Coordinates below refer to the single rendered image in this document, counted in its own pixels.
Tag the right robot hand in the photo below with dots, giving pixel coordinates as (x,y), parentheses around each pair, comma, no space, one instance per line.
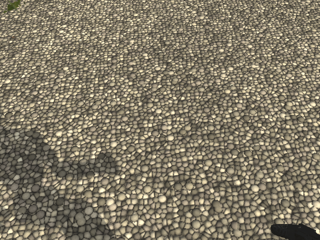
(294,232)

